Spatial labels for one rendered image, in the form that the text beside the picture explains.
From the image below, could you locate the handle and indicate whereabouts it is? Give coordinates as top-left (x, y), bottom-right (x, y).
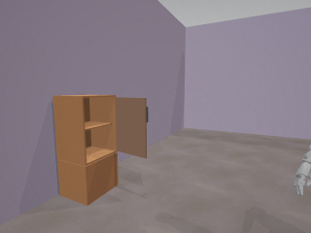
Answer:
top-left (146, 107), bottom-right (149, 122)

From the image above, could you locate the cupboard door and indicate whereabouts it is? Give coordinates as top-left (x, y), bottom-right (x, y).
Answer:
top-left (115, 97), bottom-right (147, 158)

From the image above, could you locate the right robot hand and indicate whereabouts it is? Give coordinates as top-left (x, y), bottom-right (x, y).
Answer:
top-left (294, 162), bottom-right (311, 196)

